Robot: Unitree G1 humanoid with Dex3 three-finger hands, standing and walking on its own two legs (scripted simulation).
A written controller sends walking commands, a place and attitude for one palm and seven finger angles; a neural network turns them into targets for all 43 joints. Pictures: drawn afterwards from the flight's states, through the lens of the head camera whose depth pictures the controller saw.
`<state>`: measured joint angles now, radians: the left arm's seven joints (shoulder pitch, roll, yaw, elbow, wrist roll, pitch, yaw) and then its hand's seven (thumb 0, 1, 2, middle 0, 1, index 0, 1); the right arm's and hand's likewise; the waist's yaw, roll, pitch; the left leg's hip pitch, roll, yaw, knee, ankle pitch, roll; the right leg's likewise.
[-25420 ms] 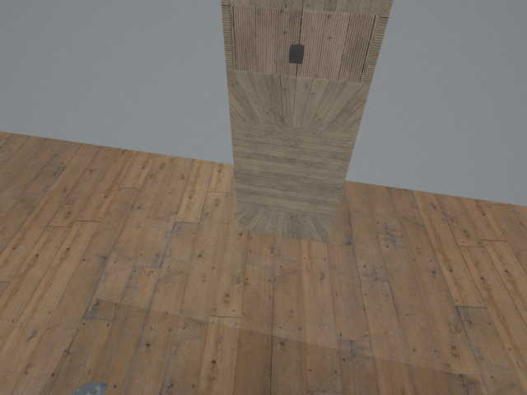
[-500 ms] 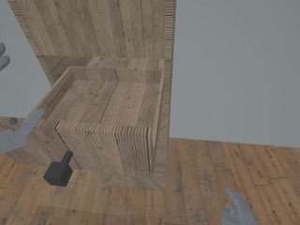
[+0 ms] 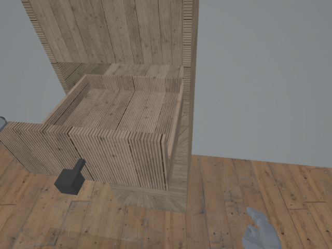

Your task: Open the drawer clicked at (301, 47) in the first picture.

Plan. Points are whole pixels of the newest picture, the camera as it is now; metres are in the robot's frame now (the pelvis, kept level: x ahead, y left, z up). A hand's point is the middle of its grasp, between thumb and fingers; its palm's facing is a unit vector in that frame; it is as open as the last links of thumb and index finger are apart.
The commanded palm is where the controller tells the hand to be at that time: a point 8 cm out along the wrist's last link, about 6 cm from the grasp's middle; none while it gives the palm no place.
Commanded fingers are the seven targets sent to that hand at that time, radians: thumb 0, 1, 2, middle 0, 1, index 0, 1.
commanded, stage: step back with the hand held close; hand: left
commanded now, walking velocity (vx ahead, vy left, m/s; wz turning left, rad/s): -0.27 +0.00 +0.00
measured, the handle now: (74, 174) +0.23 +0.23 +0.12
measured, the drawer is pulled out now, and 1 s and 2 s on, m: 0.29 0.29 0.29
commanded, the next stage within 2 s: stop stepping back and stand still in 0.92 s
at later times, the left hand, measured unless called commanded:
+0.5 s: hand out of the picture +0.12 +0.26 +0.32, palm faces +0.59 -0.67 -0.45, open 7.4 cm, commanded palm +0.07 +0.31 +0.30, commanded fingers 0.00 0.90 0.90 -0.20 -0.30 -0.20 -0.30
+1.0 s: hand out of the picture +0.01 +0.30 +0.33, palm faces +0.62 -0.72 -0.31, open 7.4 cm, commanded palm -0.06 +0.35 +0.30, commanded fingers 0.00 0.90 0.90 -0.20 -0.30 -0.20 -0.30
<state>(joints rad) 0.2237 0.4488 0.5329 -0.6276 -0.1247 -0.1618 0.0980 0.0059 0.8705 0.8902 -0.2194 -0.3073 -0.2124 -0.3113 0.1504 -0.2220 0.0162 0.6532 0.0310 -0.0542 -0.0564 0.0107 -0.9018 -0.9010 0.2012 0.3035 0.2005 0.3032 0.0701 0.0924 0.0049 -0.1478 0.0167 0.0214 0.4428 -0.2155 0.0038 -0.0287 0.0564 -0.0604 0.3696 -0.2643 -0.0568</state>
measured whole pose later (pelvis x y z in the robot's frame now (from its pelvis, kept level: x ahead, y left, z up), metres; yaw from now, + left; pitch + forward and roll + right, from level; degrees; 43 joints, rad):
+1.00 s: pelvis -0.19 +0.07 -0.01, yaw +0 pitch +1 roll -4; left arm 0.13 0.55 0.68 -0.77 -0.07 -0.25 0.16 0.00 0.88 0.90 -0.22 -0.30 -0.21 -0.30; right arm 0.19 -0.15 0.00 0.65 0.00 -0.13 -0.02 0.01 -0.90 -0.90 0.20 0.30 0.20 0.30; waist 0.01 0.03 0.02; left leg -0.42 0.06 0.00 0.52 -0.13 0.03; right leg -0.39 0.06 -0.02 0.94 -0.48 0.02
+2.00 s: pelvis -0.28 +0.05 -0.02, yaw +0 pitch +1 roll +4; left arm 0.18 0.27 0.15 0.39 0.03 0.07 0.02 0.00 0.92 0.90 -0.19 -0.29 -0.18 -0.30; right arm 0.15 -0.24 0.00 0.82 -0.02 -0.04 -0.02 0.01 -0.90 -0.90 0.20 0.30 0.20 0.30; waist -0.04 0.08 -0.08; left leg -0.35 -0.05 0.05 0.63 -0.29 0.01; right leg -0.36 -0.02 0.03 0.74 -0.41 0.01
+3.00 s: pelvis -0.32 +0.03 +0.00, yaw +3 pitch -2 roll +0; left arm 0.28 0.11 0.01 1.16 0.01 0.00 0.04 0.00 0.91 0.90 -0.20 -0.30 -0.20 -0.30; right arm 0.36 -0.13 0.00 1.14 -0.02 0.02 -0.05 0.00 -0.91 -0.90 0.20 0.30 0.20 0.30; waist -0.02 0.03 0.04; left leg -0.13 -0.01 0.06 0.40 -0.24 0.03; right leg -0.19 0.05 -0.06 0.39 -0.17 -0.08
